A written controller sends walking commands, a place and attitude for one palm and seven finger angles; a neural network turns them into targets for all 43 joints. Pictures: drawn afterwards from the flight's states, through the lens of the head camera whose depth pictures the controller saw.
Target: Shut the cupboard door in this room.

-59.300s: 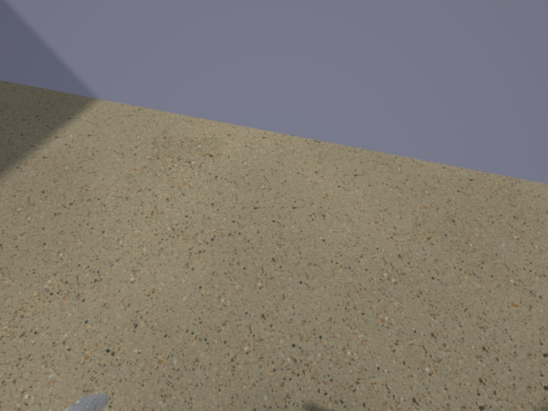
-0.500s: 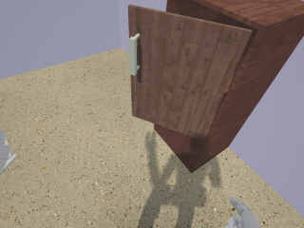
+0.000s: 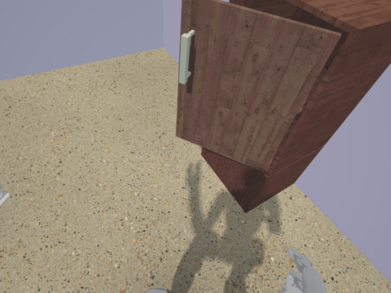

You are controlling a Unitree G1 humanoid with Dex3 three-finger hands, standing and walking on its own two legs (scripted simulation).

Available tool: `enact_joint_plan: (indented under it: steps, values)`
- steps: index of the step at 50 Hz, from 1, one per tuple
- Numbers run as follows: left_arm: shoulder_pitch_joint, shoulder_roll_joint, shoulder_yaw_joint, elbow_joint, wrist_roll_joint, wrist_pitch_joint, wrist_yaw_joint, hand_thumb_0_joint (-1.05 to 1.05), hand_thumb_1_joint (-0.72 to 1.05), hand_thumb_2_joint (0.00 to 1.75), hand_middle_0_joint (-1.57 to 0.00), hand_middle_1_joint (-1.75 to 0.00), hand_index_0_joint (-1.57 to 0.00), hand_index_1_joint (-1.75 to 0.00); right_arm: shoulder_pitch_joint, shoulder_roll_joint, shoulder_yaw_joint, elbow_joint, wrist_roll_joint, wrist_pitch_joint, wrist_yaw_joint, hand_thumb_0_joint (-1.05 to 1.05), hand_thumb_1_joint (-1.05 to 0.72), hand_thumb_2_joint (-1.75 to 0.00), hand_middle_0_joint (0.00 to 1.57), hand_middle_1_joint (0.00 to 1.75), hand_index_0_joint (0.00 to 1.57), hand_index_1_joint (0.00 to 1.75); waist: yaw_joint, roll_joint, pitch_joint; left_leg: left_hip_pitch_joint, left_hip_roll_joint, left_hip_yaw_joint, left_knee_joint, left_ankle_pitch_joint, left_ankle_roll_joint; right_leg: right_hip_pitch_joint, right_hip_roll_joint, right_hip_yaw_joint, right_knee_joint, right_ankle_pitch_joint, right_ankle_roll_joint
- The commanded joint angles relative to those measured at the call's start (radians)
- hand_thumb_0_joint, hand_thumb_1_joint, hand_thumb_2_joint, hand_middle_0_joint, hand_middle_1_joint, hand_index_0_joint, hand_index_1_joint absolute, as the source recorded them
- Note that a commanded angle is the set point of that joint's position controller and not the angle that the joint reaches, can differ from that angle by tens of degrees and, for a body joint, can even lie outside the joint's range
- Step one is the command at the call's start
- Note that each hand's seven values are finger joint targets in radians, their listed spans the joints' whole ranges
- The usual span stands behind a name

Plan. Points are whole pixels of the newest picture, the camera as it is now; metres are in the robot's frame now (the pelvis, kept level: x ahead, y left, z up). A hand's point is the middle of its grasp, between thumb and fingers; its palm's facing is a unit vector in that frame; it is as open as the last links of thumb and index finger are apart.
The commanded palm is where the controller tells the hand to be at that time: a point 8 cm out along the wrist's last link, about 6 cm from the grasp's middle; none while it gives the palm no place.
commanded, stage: step back with the hand held close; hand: left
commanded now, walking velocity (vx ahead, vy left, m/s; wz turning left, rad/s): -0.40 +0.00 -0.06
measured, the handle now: (187, 57) +0.77 +0.10 +0.07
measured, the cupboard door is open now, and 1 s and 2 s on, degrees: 33 33 33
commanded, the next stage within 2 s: stop stepping back and stand still in 0.20 s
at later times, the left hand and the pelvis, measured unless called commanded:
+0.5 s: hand out of the picture +0.08 +0.29 +0.16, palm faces +0.42 -0.79 -0.44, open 7.4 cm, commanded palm +0.02 +0.31 +0.19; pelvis -0.12 +0.01 +0.01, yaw +0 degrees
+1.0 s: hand out of the picture +0.05 +0.30 +0.17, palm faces +0.48 -0.79 -0.39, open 7.4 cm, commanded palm -0.02 +0.32 +0.19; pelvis -0.16 +0.03 +0.01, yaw +0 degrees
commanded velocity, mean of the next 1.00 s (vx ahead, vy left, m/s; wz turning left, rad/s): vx -0.01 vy -0.03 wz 0.00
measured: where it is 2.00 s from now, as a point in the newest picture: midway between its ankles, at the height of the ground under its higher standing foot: outside the picture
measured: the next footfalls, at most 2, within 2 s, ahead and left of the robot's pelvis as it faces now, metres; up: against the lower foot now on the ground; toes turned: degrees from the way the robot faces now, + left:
left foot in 0.36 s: -0.07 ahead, +0.12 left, +0.00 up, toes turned +3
right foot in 0.62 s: -0.15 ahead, -0.08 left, +0.00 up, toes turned -1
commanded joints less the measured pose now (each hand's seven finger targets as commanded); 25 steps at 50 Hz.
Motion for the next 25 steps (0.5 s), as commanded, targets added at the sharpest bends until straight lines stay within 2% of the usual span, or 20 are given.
enact_joint_plan:
  steps: [1,2,4,5,7,8,9,10,11,13,15,16,17,18,19,20,21,22,23,25]
  values:
    - [-0.079,0.147,0.012,-0.265,-0.008,-0.062,0.003,0.00,0.90,0.90,-0.20,-0.30,-0.20,-0.30,-0.073,-0.160,-0.063,-0.100,0.002,-0.061,0.001,0.00,-0.90,-0.90,0.20,0.30,0.20,0.30,-0.021,0.225,-0.323,0.497,0.190,-0.136,-0.130,0.603,0.020,-0.011,-0.025,0.006,-0.068,0.263,0.017]
    - [-0.085,0.157,0.012,-0.289,-0.013,-0.054,0.004,0.00,0.90,0.90,-0.20,-0.30,-0.20,-0.30,-0.079,-0.155,-0.064,-0.111,0.010,-0.055,0.005,0.00,-0.90,-0.90,0.20,0.30,0.20,0.30,-0.025,0.204,-0.367,0.572,0.185,-0.108,-0.111,0.662,0.016,-0.025,-0.028,0.008,-0.067,0.277,0.029]
    - [-0.031,0.185,0.052,-0.289,-0.027,-0.033,0.000,0.00,0.90,0.90,-0.20,-0.30,-0.20,-0.30,-0.105,-0.150,-0.067,-0.143,0.021,-0.035,0.010,0.00,-0.90,-0.90,0.20,0.30,0.20,0.30,-0.022,0.166,-0.362,0.513,0.186,-0.086,-0.124,0.512,0.018,-0.016,-0.030,0.005,-0.046,0.229,0.040]
    - [0.028,0.221,0.100,-0.280,-0.030,-0.024,-0.001,0.00,0.90,0.90,-0.20,-0.30,-0.20,-0.30,-0.121,-0.152,-0.065,-0.159,0.020,-0.025,0.012,0.00,-0.90,-0.90,0.20,0.30,0.20,0.30,-0.013,0.131,-0.355,0.447,0.176,-0.086,-0.126,0.391,0.013,0.018,-0.038,0.010,-0.065,0.282,0.041]
    - [0.057,0.234,0.118,-0.256,-0.043,-0.016,-0.010,0.00,0.90,0.90,-0.20,-0.30,-0.20,-0.30,-0.153,-0.129,-0.049,-0.202,0.034,0.003,0.007,0.00,-0.90,-0.90,0.20,0.30,0.20,0.30,-0.027,0.018,-0.233,0.301,0.103,-0.013,-0.078,0.090,-0.019,-0.027,-0.124,0.078,-0.149,0.325,0.014]
    - [0.065,0.261,0.140,-0.224,-0.043,-0.012,-0.007,0.00,0.90,0.90,-0.20,-0.30,-0.20,-0.30,-0.156,-0.117,-0.046,-0.213,0.037,0.015,0.004,0.00,-0.90,-0.90,0.20,0.30,0.20,0.30,-0.034,-0.070,-0.167,0.267,0.032,0.036,0.009,-0.109,-0.054,-0.122,-0.224,0.180,-0.254,0.245,-0.022]
    - [0.055,0.268,0.136,-0.190,-0.037,-0.007,0.000,0.00,0.90,0.90,-0.20,-0.30,-0.20,-0.30,-0.159,-0.118,-0.051,-0.209,0.038,0.025,-0.002,0.00,-0.90,-0.90,0.20,0.30,0.20,0.30,-0.031,-0.135,-0.084,0.238,-0.036,0.041,0.208,-0.229,-0.085,-0.263,-0.338,0.297,-0.360,0.110,-0.090]
    - [0.033,0.291,0.160,-0.182,-0.025,0.006,0.011,0.00,0.90,0.90,-0.20,-0.30,-0.20,-0.30,-0.163,-0.132,-0.064,-0.192,0.022,0.035,-0.004,0.00,-0.90,-0.90,0.20,0.30,0.20,0.30,-0.017,-0.133,-0.041,0.204,-0.049,-0.013,0.402,-0.292,-0.091,-0.359,-0.423,0.380,-0.393,0.119,-0.176]
    - [0.029,0.256,0.131,-0.145,-0.010,0.024,0.017,0.00,0.90,0.90,-0.20,-0.30,-0.20,-0.30,-0.159,-0.099,-0.051,-0.175,0.008,0.053,-0.008,0.00,-0.90,-0.90,0.20,0.30,0.20,0.30,-0.025,-0.130,0.013,0.114,-0.025,-0.051,0.473,-0.315,-0.085,-0.325,-0.437,0.338,-0.357,0.239,-0.203]
    - [-0.027,0.203,0.071,-0.103,0.007,0.040,0.023,0.00,0.90,0.90,-0.20,-0.30,-0.20,-0.30,-0.141,-0.081,-0.020,-0.176,0.004,0.073,-0.018,0.00,-0.90,-0.90,0.20,0.30,0.20,0.30,-0.036,-0.059,0.062,0.072,0.022,-0.050,0.336,-0.294,-0.082,-0.219,-0.344,0.204,-0.250,0.463,-0.158]
    - [-0.109,0.169,-0.002,-0.108,0.016,0.043,0.028,0.00,0.90,0.90,-0.20,-0.30,-0.20,-0.30,-0.131,-0.110,-0.021,-0.167,0.013,0.070,-0.035,0.00,-0.90,-0.90,0.20,0.30,0.20,0.30,-0.059,-0.012,0.076,0.140,0.008,-0.026,0.043,-0.178,-0.077,-0.156,-0.260,0.107,-0.158,0.602,-0.092]
    - [-0.065,0.175,0.011,-0.095,0.007,0.045,0.034,0.00,0.90,0.90,-0.20,-0.30,-0.20,-0.30,-0.087,-0.129,-0.030,-0.163,0.022,0.065,-0.040,0.00,-0.90,-0.90,0.20,0.30,0.20,0.30,-0.055,0.029,0.012,0.215,0.001,0.005,-0.107,-0.053,-0.068,-0.094,-0.210,0.073,-0.102,0.558,-0.056]
    - [-0.039,0.168,-0.002,-0.116,0.004,0.046,0.037,0.00,0.90,0.90,-0.20,-0.30,-0.20,-0.30,-0.067,-0.154,-0.045,-0.176,0.034,0.053,-0.041,0.00,-0.90,-0.90,0.20,0.30,0.20,0.30,-0.042,0.082,-0.055,0.261,0.056,-0.017,-0.176,0.111,-0.042,-0.048,-0.153,0.047,-0.068,0.424,-0.017]
    - [-0.042,0.180,0.005,-0.178,0.000,0.039,0.037,0.00,0.90,0.90,-0.20,-0.30,-0.20,-0.30,-0.061,-0.177,-0.059,-0.196,0.045,0.038,-0.040,0.00,-0.90,-0.90,0.20,0.30,0.20,0.30,-0.026,0.121,-0.117,0.276,0.133,-0.089,-0.199,0.157,-0.010,-0.011,-0.090,0.028,-0.060,0.277,0.013]
    - [-0.022,0.201,0.029,-0.220,-0.004,0.025,0.035,0.00,0.90,0.90,-0.20,-0.30,-0.20,-0.30,-0.054,-0.182,-0.068,-0.206,0.058,0.019,-0.039,0.00,-0.90,-0.90,0.20,0.30,0.20,0.30,-0.021,0.086,-0.157,0.301,0.153,-0.081,-0.211,0.055,-0.003,0.019,-0.067,0.035,-0.087,0.154,0.023]
    - [0.046,0.236,0.092,-0.197,-0.015,0.031,0.039,0.00,0.90,0.90,-0.20,-0.30,-0.20,-0.30,-0.069,-0.178,-0.062,-0.208,0.040,0.006,-0.042,0.00,-0.90,-0.90,0.20,0.30,0.20,0.30,-0.022,0.175,-0.160,0.242,0.159,-0.145,-0.258,-0.037,0.016,0.031,-0.043,-0.001,-0.052,0.144,0.023]
    - [0.019,0.173,0.045,-0.253,-0.016,0.033,0.028,0.00,0.90,0.90,-0.20,-0.30,-0.20,-0.30,-0.074,-0.160,-0.044,-0.212,0.034,-0.002,-0.039,0.00,-0.90,-0.90,0.20,0.30,0.20,0.30,-0.030,0.254,-0.143,0.167,0.188,-0.229,-0.362,-0.205,0.010,0.069,-0.027,-0.033,0.027,0.055,0.025]
    - [-0.020,0.182,0.062,-0.292,-0.005,0.028,0.031,0.00,0.90,0.90,-0.20,-0.30,-0.20,-0.30,-0.078,-0.166,-0.043,-0.203,0.023,-0.012,-0.038,0.00,-0.90,-0.90,0.20,0.30,0.20,0.30,-0.029,0.296,-0.116,0.081,0.227,-0.279,-0.444,-0.437,0.025,0.111,-0.020,-0.025,0.104,-0.002,0.027]
    - [-0.040,0.170,0.056,-0.306,0.005,0.026,0.034,0.00,0.90,0.90,-0.20,-0.30,-0.20,-0.30,-0.065,-0.160,-0.042,-0.196,0.020,-0.026,-0.036,0.00,-0.90,-0.90,0.20,0.30,0.20,0.30,-0.033,0.281,-0.091,0.052,0.229,-0.289,-0.458,-0.547,0.035,0.121,-0.020,-0.018,0.114,-0.003,0.024]
    - [-0.062,0.189,0.069,-0.315,0.018,0.030,0.038,0.00,0.90,0.90,-0.20,-0.30,-0.20,-0.30,-0.057,-0.162,-0.042,-0.185,0.020,-0.050,-0.032,0.00,-0.90,-0.90,0.20,0.30,0.20,0.30,-0.036,0.226,-0.086,0.072,0.192,-0.230,-0.432,-0.564,0.017,0.150,-0.006,-0.040,0.017,0.010,0.019]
